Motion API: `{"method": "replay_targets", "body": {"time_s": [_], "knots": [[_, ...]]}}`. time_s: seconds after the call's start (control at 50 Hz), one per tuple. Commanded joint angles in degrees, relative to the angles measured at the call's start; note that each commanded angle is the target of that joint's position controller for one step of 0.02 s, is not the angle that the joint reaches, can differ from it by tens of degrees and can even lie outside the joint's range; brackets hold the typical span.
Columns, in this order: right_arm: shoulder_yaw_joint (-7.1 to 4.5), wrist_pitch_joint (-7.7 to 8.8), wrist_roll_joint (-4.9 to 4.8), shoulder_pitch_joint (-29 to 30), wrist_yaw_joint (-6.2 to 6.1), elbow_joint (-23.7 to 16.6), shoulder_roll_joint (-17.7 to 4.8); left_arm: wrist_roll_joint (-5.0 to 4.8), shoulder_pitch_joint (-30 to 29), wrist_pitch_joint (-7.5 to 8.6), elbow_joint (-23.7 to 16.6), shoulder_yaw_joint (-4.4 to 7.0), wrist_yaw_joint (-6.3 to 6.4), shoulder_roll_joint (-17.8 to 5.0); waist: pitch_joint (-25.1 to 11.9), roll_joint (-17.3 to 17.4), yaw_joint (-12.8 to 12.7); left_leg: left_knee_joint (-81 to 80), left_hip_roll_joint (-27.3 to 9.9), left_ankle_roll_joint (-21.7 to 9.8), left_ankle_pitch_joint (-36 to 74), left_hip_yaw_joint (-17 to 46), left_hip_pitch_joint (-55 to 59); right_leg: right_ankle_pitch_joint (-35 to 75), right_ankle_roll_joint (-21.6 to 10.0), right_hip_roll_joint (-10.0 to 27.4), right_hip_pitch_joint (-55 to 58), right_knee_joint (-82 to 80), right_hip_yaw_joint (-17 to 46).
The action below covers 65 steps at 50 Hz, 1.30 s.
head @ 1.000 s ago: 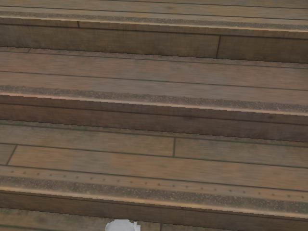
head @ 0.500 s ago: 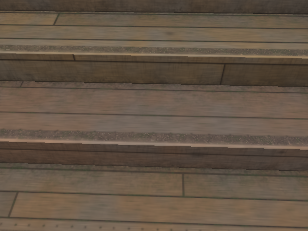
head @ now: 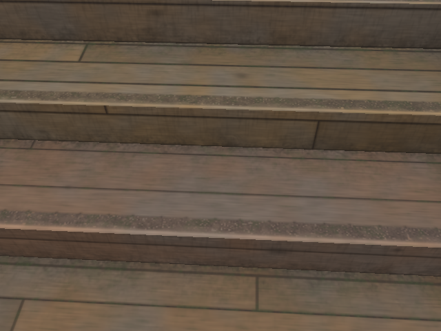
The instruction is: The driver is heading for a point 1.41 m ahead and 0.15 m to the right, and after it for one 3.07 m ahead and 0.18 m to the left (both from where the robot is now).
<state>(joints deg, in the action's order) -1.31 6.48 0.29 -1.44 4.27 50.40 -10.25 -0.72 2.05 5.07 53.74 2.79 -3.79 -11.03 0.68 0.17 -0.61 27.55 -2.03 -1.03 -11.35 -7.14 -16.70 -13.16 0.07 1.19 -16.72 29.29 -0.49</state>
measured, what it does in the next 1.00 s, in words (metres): climbs: left foot 0.15 m higher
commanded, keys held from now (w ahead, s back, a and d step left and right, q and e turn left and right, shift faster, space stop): w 0.94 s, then no key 0.06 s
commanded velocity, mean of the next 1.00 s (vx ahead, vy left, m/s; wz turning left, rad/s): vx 0.39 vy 0.00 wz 0.00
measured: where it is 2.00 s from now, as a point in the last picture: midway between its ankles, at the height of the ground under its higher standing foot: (235, 210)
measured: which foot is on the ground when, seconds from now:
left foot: down 0.00-0.48, up 0.50-0.78, down 0.80-1.00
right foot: down 0.00-0.82, up 0.84-1.00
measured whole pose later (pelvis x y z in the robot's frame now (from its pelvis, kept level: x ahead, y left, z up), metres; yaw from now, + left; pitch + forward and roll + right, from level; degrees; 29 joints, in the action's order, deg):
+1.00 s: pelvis +0.40 +0.02 +0.12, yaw +0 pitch +6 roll +3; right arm 0.1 2.7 3.1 -20.4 2.9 62.8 -11.2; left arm 3.2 12.2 2.9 54.6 1.2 -4.9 -13.9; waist -7.3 -3.0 1.7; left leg 44.5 4.5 -3.9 -21.0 -4.9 -29.7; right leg 1.3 -14.2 -2.0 -54.4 109.2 12.5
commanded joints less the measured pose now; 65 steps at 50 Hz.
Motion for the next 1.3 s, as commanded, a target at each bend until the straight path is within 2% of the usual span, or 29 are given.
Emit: {"method": "replay_targets", "body": {"time_s": [0.02,0.1,0.24,0.36,0.46,0.48,0.5,0.52,0.56,0.6,0.64,0.66,0.68,0.7,0.74,0.76,0.78,0.8,0.82,0.84,0.86,0.9,0.94,0.98,1.04,1.14,1.2,1.24,1.3], "knots": [[-0.52,0.40,0.25,0.67,-0.39,-2.69,-2.79,0.02,-0.33,0.39,-2.67,1.19,0.42,-5.36,-5.47,-0.78,0.45,-3.68,-2.50,-1.85,-2.57,3.79,5.36,-2.48,-4.26,2.98,-0.89,-7.71,4.27],[-2.12,0.26,1.38,-2.63,-1.50,-1.55,-6.15,1.73,3.47,-0.02,-2.88,3.13,1.97,-8.59,-1.91,-1.17,0.11,-2.75,-2.85,-4.67,-16.47,4.59,0.74,-19.02,-8.20,3.99,-0.93,-9.24,7.08],[-1.68,1.58,0.83,-5.58,-3.10,-1.46,-3.95,1.64,3.41,-0.45,-4.75,2.54,2.51,-5.28,-2.74,1.23,0.63,-4.15,-4.51,-9.08,-9.15,8.89,7.55,-7.88,-10.27,3.10,-0.40,-4.46,4.73],[-2.29,0.77,1.40,-23.39,-4.77,5.10,-7.60,2.99,2.91,-0.02,-5.47,2.38,3.33,-1.62,1.78,7.70,4.41,-14.05,-20.54,-18.93,7.05,24.92,22.53,-13.75,-7.29,1.08,-17.05,18.16,-2.09],[-2.48,-3.00,3.22,-6.40,-0.44,3.40,-9.89,2.97,21.77,-0.08,1.13,3.19,2.33,-2.48,-0.86,0.63,-8.35,1.93,-6.89,-13.67,21.45,4.20,-2.62,8.44,-7.19,-3.17,24.98,-4.96,-6.97],[-1.55,-2.74,3.84,-7.37,1.38,3.04,-5.66,3.76,33.19,0.02,4.38,4.36,3.13,-7.24,-6.35,-7.65,-10.23,20.66,-0.35,-7.53,18.14,-0.61,-12.91,29.64,-13.99,4.54,37.15,-2.98,6.63],[0.08,-1.81,3.03,-10.28,2.55,4.01,-0.34,5.26,48.98,-0.81,8.64,4.32,3.56,-9.95,-10.10,-14.52,-13.37,44.82,6.80,-4.39,-15.09,1.89,-29.39,49.62,-24.88,17.15,52.00,-7.18,25.50],[0.11,-0.10,1.48,-5.14,2.70,3.68,1.17,6.45,53.26,-1.09,12.10,3.43,3.00,-9.09,-1.13,-11.48,-15.47,69.68,8.05,-7.15,-20.34,12.80,-46.77,36.21,-24.28,19.69,50.46,-10.11,28.22],[-0.72,0.48,0.80,1.72,1.28,-0.14,-2.56,8.39,45.67,-1.65,14.70,0.54,1.93,-2.19,8.13,-5.38,-11.55,96.28,6.89,-14.00,-19.31,17.48,-70.89,23.99,-21.34,22.92,44.84,-11.79,23.75],[2.08,-2.33,1.75,1.23,0.75,-4.99,3.07,7.65,39.13,-2.54,16.61,-3.11,0.56,4.23,6.64,-1.24,-3.85,110.02,3.30,-18.64,-16.70,17.41,-75.18,20.25,-18.77,23.17,31.71,-11.75,16.32],[4.75,-5.05,1.73,2.06,0.57,-9.93,6.87,9.41,21.28,-2.34,11.56,-4.97,0.58,6.24,7.89,-0.06,5.00,101.27,0.06,-19.94,-15.40,12.86,-66.48,0.62,-14.56,16.26,4.61,-21.32,4.96],[5.35,-5.54,0.58,4.18,0.12,-12.79,6.27,10.54,14.45,-1.15,9.08,-4.72,1.08,4.11,8.28,0.51,7.68,88.96,-2.53,-19.45,-13.74,10.14,-56.52,-1.30,-12.70,11.20,-9.23,-25.35,-0.56],[4.64,-5.92,-0.91,7.78,-0.72,-15.70,1.63,9.53,11.44,0.21,6.20,-4.31,1.15,1.18,4.10,2.44,8.72,71.50,-3.85,-17.16,-5.27,5.45,-39.44,-3.72,-12.15,7.36,-22.96,-29.66,-3.99],[5.32,-7.25,0.08,14.18,-0.21,-18.14,0.46,7.97,15.87,0.74,4.81,-4.18,0.10,-2.63,0.06,-0.32,7.38,63.05,-3.02,-11.90,1.47,1.98,-13.31,-1.10,-14.36,7.99,-37.87,-40.90,-1.61],[4.47,-6.98,-0.31,11.06,1.15,-15.89,-0.94,3.77,23.58,1.96,5.29,-1.91,-0.59,-12.33,-1.37,-7.04,7.64,58.16,5.82,-3.87,-4.29,-6.18,-12.65,59.45,-17.56,9.85,-20.87,-30.15,-2.90],[4.43,-8.11,-0.31,7.97,1.71,-14.54,-1.27,3.49,29.60,1.98,7.68,-1.05,-1.09,-16.23,-2.05,-11.76,7.31,48.76,7.51,-3.06,-8.33,-7.62,-19.48,81.98,-17.70,12.50,-2.02,-22.64,-3.28],[3.81,-8.48,-0.27,5.04,1.55,-13.19,-2.79,3.91,33.24,1.67,10.12,-0.98,-2.12,-14.63,-2.44,-12.50,6.57,35.65,8.91,-4.48,-9.56,-8.26,-23.82,93.51,-17.72,15.65,12.72,-15.54,-2.11],[2.42,-8.15,-0.76,-2.84,0.77,-11.60,-5.23,5.66,37.29,1.16,13.11,-0.46,-3.51,-13.73,-7.26,-15.08,7.60,30.69,9.59,-6.60,-5.19,-4.75,-15.92,100.51,-16.02,14.75,17.66,-3.59,-4.10],[1.01,-8.45,0.36,-16.24,-0.46,-5.79,-8.69,7.26,40.94,0.75,13.77,-0.89,-4.15,-7.54,-19.54,-8.45,8.71,30.56,5.07,-12.87,12.00,10.19,7.48,86.61,-11.82,10.89,4.44,13.23,-0.14],[0.33,-7.60,0.67,-31.05,-1.56,-0.57,-11.90,8.76,40.89,0.73,10.03,-2.48,-5.89,-1.62,-27.91,5.64,11.12,11.94,-6.68,-23.43,4.22,41.17,29.15,34.57,-9.84,2.03,-18.90,29.54,5.46],[-1.54,-6.76,4.75,-41.74,-2.14,2.25,-15.01,4.55,29.32,-0.70,8.25,-0.39,-6.31,-4.05,-21.46,10.07,16.28,-3.94,-12.77,-24.41,-15.58,61.37,19.24,12.33,-8.56,-6.12,-28.37,60.57,15.18],[-0.37,-3.39,3.19,-30.58,-2.19,7.56,-7.30,3.76,18.60,0.00,3.98,-1.04,-3.33,-0.04,-4.51,9.98,9.05,-3.83,-10.69,-19.58,-24.46,50.78,3.39,15.63,-12.01,-6.42,-45.78,87.49,17.86],[2.68,-3.00,2.64,-14.70,-0.97,8.33,3.11,4.00,14.27,-0.84,-0.39,-2.48,-1.10,1.60,-4.87,-2.77,0.20,-3.65,-9.95,-16.64,-13.26,36.66,-6.13,16.66,-15.90,-4.29,-47.24,88.91,17.36],[4.22,-1.53,2.64,-7.14,-0.70,8.63,7.22,3.98,16.70,-3.12,-0.80,-3.64,-0.49,3.12,-4.64,-2.17,-5.94,-6.67,-6.84,-13.12,0.61,22.55,-12.32,14.10,-15.87,-0.68,-46.45,84.07,12.46],[3.49,0.51,5.35,-11.23,-2.13,9.05,3.68,0.74,10.81,-2.34,-3.72,-3.90,0.10,1.46,-4.43,5.29,-4.29,-11.92,-4.07,-11.92,10.82,11.20,-15.41,-0.70,-11.60,0.21,-44.88,89.39,2.74],[3.10,0.24,7.07,-33.31,-2.77,15.45,-2.28,1.84,-10.40,-2.15,-14.17,-6.04,2.05,0.01,-5.46,0.86,3.61,-10.27,-9.08,-9.34,20.47,15.12,12.80,-2.94,-9.87,4.90,-66.97,72.29,2.33],[2.97,-0.33,3.25,-28.94,-0.02,10.65,-3.47,3.56,-18.43,-6.29,-16.11,-7.37,0.23,2.82,-1.69,5.61,2.98,-22.58,-9.95,-11.25,16.43,10.92,-10.52,-7.81,-6.64,4.22,-39.09,54.85,-7.10],[2.15,1.59,0.54,-29.46,0.08,9.39,-7.37,3.22,-10.27,-6.09,-13.54,-6.68,-1.40,3.10,-3.42,8.05,-0.82,-16.95,-10.55,-11.64,48.73,8.35,-5.69,0.88,-4.20,0.68,-26.82,52.16,-10.26],[-0.09,2.67,-1.10,-30.52,1.12,10.01,-10.63,2.81,-4.36,-3.29,-11.36,-3.88,-0.31,-3.70,-9.97,8.97,-3.27,-4.27,-8.40,-5.37,75.93,6.93,8.85,15.53,-9.95,-2.19,-10.93,30.39,-6.32]]}}
Keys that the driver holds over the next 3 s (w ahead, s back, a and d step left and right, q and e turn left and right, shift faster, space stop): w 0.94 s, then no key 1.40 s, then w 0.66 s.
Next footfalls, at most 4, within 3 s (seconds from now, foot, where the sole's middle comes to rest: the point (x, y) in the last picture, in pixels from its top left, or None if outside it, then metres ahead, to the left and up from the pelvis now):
0.80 left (196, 327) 0.46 0.11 -0.62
1.28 right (278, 202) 0.75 -0.11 -0.47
1.72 left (194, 194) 0.78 0.12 -0.47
3.00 right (270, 81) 1.09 -0.10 -0.31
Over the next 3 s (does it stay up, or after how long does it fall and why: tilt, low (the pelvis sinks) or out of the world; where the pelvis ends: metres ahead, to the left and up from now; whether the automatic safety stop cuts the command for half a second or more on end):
stays up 0.93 -0.01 0.32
